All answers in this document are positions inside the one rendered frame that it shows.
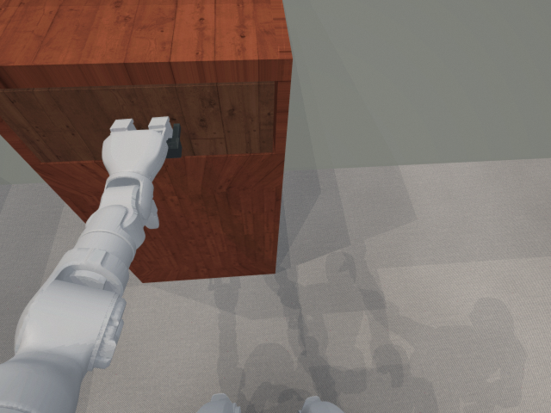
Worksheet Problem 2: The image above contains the left robot hand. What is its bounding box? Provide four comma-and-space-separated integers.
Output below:
102, 116, 173, 229

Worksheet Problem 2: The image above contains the robot right shin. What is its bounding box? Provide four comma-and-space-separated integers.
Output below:
302, 396, 321, 408

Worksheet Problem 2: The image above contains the left robot forearm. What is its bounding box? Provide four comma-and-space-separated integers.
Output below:
14, 171, 154, 354

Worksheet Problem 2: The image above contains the robot shin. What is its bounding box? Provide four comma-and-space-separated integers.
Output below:
210, 393, 232, 403
302, 396, 321, 408

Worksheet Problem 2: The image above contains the drawer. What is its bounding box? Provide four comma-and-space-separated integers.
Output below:
0, 81, 275, 163

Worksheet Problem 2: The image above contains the handle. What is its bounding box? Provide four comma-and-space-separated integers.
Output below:
166, 123, 182, 158

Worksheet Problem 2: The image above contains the robot left upper arm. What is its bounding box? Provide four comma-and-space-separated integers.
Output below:
0, 280, 127, 413

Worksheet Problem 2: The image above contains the robot left shin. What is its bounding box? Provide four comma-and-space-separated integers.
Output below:
210, 393, 232, 403

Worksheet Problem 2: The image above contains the cabinet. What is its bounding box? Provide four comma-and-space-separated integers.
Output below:
0, 0, 293, 283

